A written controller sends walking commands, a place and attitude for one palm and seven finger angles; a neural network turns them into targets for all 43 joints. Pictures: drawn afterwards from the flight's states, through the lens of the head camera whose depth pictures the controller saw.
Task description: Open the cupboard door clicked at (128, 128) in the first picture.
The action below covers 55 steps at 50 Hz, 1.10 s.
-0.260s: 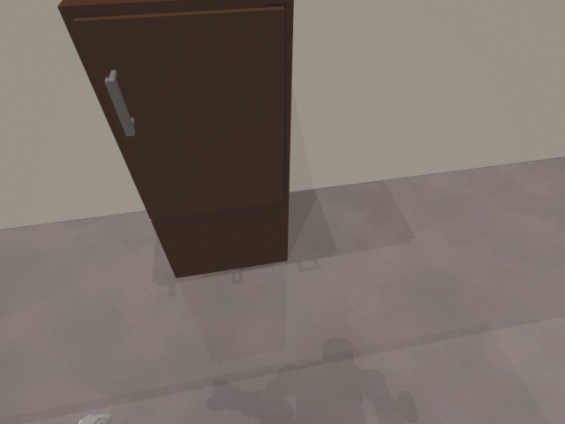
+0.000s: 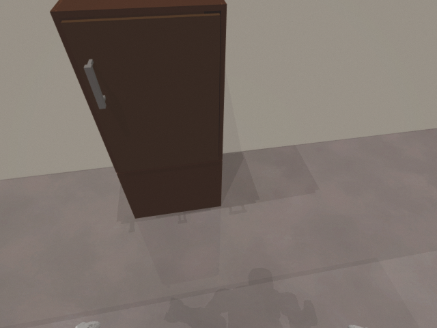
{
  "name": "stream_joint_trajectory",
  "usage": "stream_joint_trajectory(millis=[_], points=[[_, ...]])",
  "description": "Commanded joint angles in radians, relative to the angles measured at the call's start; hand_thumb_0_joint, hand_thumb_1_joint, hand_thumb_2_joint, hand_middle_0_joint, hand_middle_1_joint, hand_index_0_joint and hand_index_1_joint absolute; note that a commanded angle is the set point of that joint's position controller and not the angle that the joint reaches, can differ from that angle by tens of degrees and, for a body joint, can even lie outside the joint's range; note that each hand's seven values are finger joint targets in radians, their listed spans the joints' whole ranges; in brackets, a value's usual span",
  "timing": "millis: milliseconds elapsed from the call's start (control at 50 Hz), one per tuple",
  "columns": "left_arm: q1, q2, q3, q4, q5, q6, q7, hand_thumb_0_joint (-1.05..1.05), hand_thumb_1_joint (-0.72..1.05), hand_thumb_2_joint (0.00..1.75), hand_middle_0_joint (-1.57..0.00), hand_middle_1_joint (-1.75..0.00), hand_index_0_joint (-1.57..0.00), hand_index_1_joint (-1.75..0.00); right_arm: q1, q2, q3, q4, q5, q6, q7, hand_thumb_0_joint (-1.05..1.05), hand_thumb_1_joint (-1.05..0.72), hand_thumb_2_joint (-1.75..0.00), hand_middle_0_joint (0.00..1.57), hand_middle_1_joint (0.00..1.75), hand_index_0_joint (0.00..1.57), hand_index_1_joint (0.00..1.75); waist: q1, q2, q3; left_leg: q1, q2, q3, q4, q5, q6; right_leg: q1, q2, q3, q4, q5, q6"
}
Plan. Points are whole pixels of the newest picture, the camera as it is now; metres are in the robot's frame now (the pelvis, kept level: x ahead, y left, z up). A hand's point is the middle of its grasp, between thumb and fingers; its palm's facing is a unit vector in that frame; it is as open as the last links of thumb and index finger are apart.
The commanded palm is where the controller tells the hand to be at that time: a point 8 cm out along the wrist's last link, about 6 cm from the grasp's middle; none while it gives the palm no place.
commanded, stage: stand and wait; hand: left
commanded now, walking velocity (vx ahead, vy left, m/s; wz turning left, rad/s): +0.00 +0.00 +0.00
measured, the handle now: (96, 84) +0.75 +0.43 +0.05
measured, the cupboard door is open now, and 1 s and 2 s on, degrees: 0 0 0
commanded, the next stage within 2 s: look at it before walking up in 0.56 s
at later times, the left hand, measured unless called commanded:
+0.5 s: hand out of the picture +0.06 +0.24 -0.15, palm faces -0.02 -0.94 -0.34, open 7.4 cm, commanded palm none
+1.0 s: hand out of the picture +0.06 +0.24 -0.15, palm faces -0.02 -0.94 -0.34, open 7.4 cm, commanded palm none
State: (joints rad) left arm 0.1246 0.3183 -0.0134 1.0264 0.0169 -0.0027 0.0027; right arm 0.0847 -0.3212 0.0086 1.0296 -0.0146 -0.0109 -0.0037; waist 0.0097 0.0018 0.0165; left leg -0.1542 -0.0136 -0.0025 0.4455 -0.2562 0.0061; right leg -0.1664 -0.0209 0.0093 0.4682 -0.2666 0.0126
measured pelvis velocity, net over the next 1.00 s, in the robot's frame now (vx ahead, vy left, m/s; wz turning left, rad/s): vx -0.01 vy -0.01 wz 0.00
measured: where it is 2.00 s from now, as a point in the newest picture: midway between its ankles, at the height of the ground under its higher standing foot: outside the picture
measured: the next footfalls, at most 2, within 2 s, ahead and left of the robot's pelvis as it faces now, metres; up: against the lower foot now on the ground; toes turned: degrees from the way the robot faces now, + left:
none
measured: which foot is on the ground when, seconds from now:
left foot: down 0.00-1.00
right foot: down 0.00-1.00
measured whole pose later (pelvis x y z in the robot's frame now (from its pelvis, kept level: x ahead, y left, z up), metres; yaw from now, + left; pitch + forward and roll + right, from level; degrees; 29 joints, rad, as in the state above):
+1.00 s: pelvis -0.01 -0.01 +0.01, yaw +0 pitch -2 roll +0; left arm 0.13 0.33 0.00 1.09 0.02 -0.01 0.00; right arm 0.12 -0.33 0.01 1.12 -0.01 -0.01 0.00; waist 0.00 0.00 0.03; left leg -0.13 0.01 -0.01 0.37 -0.20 -0.01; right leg -0.14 0.00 0.00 0.38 -0.21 0.00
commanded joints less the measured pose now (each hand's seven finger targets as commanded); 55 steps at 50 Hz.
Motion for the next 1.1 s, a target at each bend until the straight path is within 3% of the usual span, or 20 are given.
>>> stream_joint_trajectory(millis=[0,440,880,1080], points=[[-0.044,0.218,0.050,-0.063,-0.004,-0.020,0.011,0.00,0.90,0.90,-0.20,-0.30,-0.20,-0.30,-0.040,-0.207,-0.051,-0.056,0.001,-0.023,-0.012,0.00,-0.90,-0.90,0.20,0.30,0.20,0.30,-0.010,-0.005,-0.058,0.012,0.117,-0.081,-0.083,0.216,0.029,0.012,-0.094,0.077,-0.081,0.214,-0.041],[-0.032,0.225,0.050,-0.009,-0.007,-0.025,0.009,0.00,0.90,0.90,-0.20,-0.30,-0.20,-0.30,-0.007,-0.211,-0.044,0.016,0.005,-0.019,-0.009,0.00,-0.90,-0.90,0.20,0.30,0.20,0.30,-0.009,-0.019,-0.029,0.006,0.121,-0.090,-0.119,0.136,0.017,0.007,-0.101,0.101,-0.151,0.119,-0.044],[-0.035,0.224,0.049,-0.003,-0.005,-0.024,0.006,0.00,0.90,0.90,-0.20,-0.30,-0.20,-0.30,-0.016,-0.216,-0.042,0.022,0.005,-0.022,-0.010,0.00,-0.90,-0.90,0.20,0.30,0.20,0.30,-0.006,0.000,-0.015,0.012,0.125,-0.100,-0.142,0.139,0.018,0.000,-0.097,0.095,-0.163,0.115,-0.038],[-0.030,0.227,0.049,-0.001,-0.006,-0.026,0.007,0.00,0.90,0.90,-0.20,-0.30,-0.20,-0.30,-0.015,-0.219,-0.042,0.023,0.007,-0.023,-0.011,0.00,-0.90,-0.90,0.20,0.30,0.20,0.30,-0.008,0.003,-0.047,0.034,0.130,-0.097,-0.138,0.190,0.017,0.031,-0.100,0.088,-0.158,0.183,-0.038]])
